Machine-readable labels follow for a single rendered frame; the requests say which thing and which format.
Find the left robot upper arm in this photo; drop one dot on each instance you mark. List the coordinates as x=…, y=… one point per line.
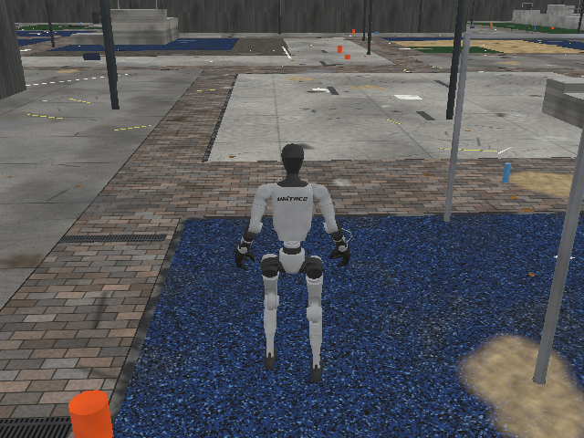
x=263, y=192

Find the robot right forearm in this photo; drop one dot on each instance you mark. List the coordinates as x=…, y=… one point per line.
x=339, y=239

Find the right robot upper arm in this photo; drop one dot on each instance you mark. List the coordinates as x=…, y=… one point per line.
x=326, y=207

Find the robot right hand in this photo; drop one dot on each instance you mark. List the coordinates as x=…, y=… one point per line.
x=338, y=254

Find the right robot foot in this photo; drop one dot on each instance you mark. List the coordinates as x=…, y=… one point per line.
x=316, y=373

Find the robot left forearm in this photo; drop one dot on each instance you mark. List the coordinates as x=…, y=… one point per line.
x=247, y=240

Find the robot left hand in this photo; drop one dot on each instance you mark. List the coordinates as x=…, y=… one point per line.
x=239, y=257

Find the robot left shin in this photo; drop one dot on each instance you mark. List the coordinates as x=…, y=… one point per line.
x=270, y=328

